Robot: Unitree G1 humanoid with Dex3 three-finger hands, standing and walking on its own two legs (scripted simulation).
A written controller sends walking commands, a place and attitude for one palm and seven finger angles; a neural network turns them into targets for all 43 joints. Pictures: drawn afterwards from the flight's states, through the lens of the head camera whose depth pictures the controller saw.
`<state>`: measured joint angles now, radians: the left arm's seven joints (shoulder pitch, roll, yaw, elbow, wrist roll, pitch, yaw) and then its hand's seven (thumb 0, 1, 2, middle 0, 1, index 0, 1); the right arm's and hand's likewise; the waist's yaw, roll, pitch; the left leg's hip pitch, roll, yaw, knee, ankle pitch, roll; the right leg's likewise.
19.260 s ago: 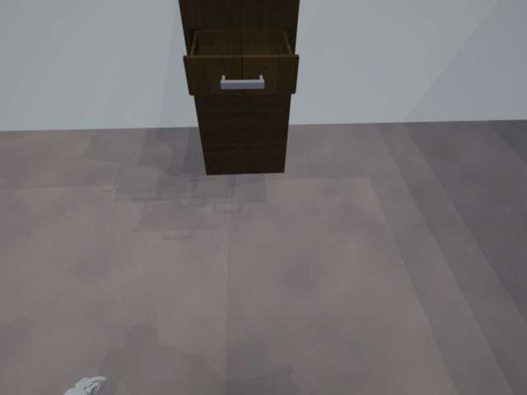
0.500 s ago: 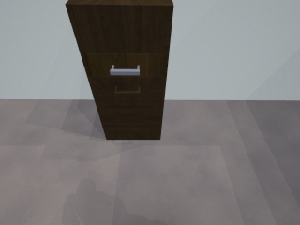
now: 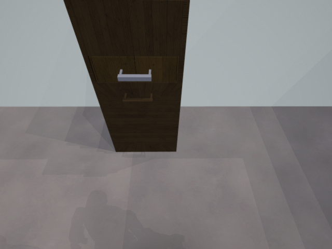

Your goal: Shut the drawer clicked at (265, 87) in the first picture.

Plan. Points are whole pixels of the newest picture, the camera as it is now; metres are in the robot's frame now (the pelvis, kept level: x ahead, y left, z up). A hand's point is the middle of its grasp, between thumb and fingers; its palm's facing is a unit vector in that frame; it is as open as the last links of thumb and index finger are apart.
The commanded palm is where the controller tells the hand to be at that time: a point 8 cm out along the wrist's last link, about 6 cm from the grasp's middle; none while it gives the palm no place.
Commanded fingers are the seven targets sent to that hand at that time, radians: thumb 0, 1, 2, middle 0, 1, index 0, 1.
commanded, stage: look to check the result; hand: left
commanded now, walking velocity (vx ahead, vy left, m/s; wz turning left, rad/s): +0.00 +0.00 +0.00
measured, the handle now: (135, 74) +0.81 +0.18 -0.08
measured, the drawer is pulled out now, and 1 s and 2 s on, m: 0.00 0.00 0.00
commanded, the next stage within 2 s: stand and wait in 0.26 s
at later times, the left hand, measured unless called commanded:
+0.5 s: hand out of the picture +0.07 +0.22 -0.16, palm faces -0.02 -0.96 -0.29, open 7.3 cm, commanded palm none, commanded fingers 0.00 0.90 0.90 -0.20 -0.30 -0.20 -0.30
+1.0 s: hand out of the picture +0.07 +0.22 -0.16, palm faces -0.02 -0.96 -0.29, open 7.3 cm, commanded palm none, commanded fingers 0.00 0.90 0.90 -0.20 -0.30 -0.20 -0.30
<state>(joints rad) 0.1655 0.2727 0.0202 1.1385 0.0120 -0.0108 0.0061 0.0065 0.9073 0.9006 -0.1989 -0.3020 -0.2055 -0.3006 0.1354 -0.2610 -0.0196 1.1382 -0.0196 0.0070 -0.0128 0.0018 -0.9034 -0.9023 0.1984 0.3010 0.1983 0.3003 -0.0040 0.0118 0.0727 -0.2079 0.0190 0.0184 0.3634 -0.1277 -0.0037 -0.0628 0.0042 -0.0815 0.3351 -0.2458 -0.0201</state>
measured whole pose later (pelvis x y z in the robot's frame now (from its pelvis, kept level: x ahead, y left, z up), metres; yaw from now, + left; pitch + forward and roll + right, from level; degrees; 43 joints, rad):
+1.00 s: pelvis +0.02 -0.01 +0.00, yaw -1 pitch -1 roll +0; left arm 0.16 0.28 0.02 1.14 0.01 -0.02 0.01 0.01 0.91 0.90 -0.20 -0.30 -0.21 -0.30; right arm 0.14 -0.27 -0.01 1.15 -0.02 0.00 -0.02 0.00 -0.90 -0.90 0.20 0.30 0.20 0.30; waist -0.01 0.00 0.06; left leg -0.16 0.03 0.03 0.33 -0.14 -0.01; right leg -0.02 0.01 -0.06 0.29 -0.25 -0.03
